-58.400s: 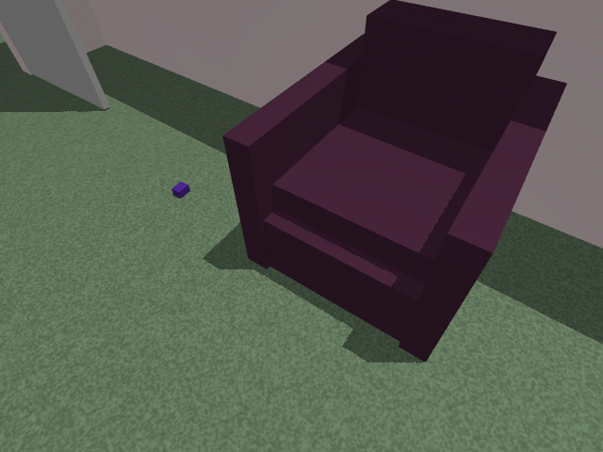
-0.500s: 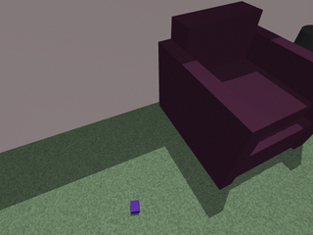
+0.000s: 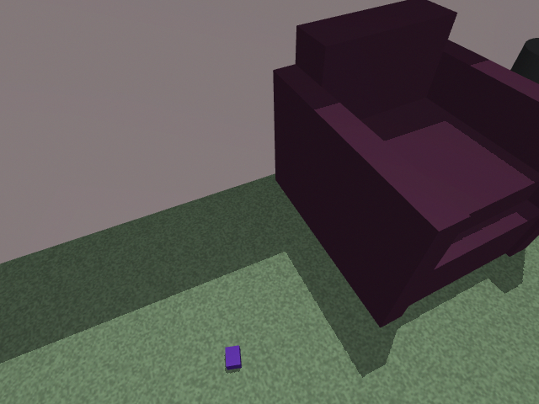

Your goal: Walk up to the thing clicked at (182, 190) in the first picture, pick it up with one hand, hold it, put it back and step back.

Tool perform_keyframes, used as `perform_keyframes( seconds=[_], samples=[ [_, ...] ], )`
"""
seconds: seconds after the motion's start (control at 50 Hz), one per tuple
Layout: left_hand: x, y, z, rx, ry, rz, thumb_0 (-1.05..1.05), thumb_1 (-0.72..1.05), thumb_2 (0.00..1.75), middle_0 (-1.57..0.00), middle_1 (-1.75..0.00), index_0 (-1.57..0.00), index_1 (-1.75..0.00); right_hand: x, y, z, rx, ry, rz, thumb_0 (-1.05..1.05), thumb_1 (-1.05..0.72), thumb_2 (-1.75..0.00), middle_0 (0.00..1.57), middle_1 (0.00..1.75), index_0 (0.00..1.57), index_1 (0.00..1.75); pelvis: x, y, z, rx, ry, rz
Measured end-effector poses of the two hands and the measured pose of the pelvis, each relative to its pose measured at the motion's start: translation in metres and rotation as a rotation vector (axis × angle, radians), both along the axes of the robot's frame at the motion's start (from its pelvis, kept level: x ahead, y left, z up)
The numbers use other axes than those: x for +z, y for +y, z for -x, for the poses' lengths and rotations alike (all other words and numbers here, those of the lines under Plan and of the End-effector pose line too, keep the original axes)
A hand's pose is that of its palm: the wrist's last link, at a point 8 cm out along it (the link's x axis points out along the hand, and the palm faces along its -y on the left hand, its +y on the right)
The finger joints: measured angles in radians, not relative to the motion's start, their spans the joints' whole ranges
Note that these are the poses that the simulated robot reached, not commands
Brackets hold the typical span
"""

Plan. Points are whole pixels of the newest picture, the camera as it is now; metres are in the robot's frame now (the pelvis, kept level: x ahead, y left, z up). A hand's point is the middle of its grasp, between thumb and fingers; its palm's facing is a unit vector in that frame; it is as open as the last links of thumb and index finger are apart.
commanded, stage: stand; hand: left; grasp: from above
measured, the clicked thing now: (233, 357) +0.40 +0.18 -0.76
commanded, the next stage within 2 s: step back in 0.76 s
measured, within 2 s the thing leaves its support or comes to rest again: neither
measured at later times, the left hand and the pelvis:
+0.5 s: hand out of the picture +0.06 +0.25 -0.16, palm faces +0.01 -0.94 -0.34, open 7.4 cm; pelvis +0.00 +0.00 +0.00, yaw +0 degrees
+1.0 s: hand out of the picture +0.09 +0.29 -0.17, palm faces -0.01 -0.93 -0.37, open 7.4 cm; pelvis -0.04 +0.03 -0.02, yaw +1 degrees
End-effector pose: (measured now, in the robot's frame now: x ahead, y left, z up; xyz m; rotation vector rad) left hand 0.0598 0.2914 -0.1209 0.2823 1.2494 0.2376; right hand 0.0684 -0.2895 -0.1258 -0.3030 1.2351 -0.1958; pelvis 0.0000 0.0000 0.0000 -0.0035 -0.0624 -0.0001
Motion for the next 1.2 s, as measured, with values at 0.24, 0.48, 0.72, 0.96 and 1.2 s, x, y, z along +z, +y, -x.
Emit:
perform_keyframes(
  seconds=[0.24, 0.48, 0.72, 0.96, 1.2],
  samples=[
    [0.000, -0.001, -0.003, -0.004, -0.010, 0.004, 0.00, 0.90, 0.90, -0.20, -0.30, -0.21, -0.30, 0.003, -0.003, -0.004, 0.006, -0.011, 0.004, 0.00, -0.90, -0.90, 0.20, 0.30, 0.21, 0.30, 0.000, -0.002, 0.000, 0.004, 0.000, 0.000],
    [0.000, -0.001, 0.005, -0.006, 0.015, 0.000, 0.00, 0.90, 0.90, -0.20, -0.30, -0.21, -0.30, 0.001, -0.005, 0.004, 0.000, 0.014, -0.001, 0.00, -0.90, -0.90, 0.20, 0.30, 0.21, 0.30, 0.000, -0.004, 0.000, 0.003, 0.006, 0.000],
    [0.002, -0.002, -0.001, -0.017, -0.002, -0.002, 0.00, 0.90, 0.90, -0.20, -0.30, -0.21, -0.30, 0.001, -0.009, 0.005, -0.001, 0.011, 0.001, 0.00, -0.90, -0.90, 0.20, 0.30, 0.21, 0.30, 0.000, -0.006, 0.000, 0.003, 0.005, -0.001],
    [-0.008, 0.029, -0.012, -0.044, -0.053, -0.031, 0.00, 0.90, 0.90, -0.20, -0.30, -0.21, -0.30, 0.004, -0.014, 0.016, -0.019, -0.008, 0.058, 0.00, -0.90, -0.90, 0.20, 0.30, 0.21, 0.30, -0.014, 0.017, 0.032, 0.012, 0.019, 0.000],
    [-0.022, 0.061, -0.003, -0.090, -0.084, -0.025, 0.00, 0.90, 0.90, -0.20, -0.30, -0.20, -0.30, 0.012, 0.022, 0.079, -0.016, 0.032, 0.112, 0.00, -0.90, -0.90, 0.20, 0.30, 0.21, 0.30, -0.018, 0.047, 0.073, -0.012, 0.033, 0.016]
  ],
)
